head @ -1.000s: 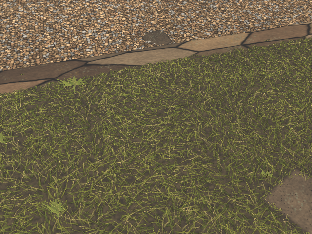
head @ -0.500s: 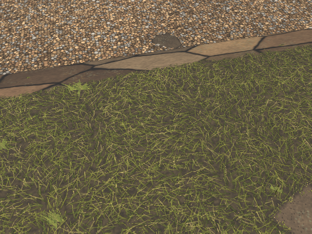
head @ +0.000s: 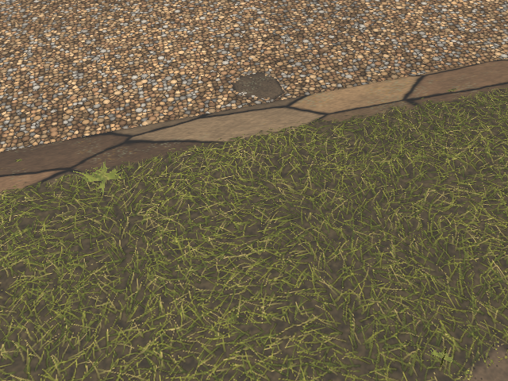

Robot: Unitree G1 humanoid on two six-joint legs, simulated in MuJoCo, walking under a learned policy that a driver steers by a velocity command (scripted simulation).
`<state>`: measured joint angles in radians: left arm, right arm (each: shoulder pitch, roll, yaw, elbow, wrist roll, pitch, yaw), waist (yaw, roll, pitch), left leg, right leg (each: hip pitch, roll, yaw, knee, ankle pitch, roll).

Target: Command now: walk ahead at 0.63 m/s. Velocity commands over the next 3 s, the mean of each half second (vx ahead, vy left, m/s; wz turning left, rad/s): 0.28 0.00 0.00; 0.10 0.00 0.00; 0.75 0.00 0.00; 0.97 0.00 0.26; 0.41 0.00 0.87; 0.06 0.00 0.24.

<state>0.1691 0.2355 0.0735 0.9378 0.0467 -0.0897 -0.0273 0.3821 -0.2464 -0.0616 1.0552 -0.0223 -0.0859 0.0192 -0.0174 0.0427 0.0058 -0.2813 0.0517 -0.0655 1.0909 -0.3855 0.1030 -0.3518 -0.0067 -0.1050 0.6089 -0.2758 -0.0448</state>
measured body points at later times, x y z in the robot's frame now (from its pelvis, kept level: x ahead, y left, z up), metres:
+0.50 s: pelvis +0.22 +0.01 +0.00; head +0.26 +0.02 +0.45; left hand +0.26 +0.26 -0.15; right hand +0.36 -0.24 -0.12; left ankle +0.34 +0.09 -0.73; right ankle +0.11 -0.12 -0.65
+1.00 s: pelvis +0.31 -0.02 +0.01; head +0.31 -0.02 +0.46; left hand +0.30 +0.23 -0.14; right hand +0.37 -0.28 -0.13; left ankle +0.34 +0.09 -0.71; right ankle +0.27 -0.14 -0.73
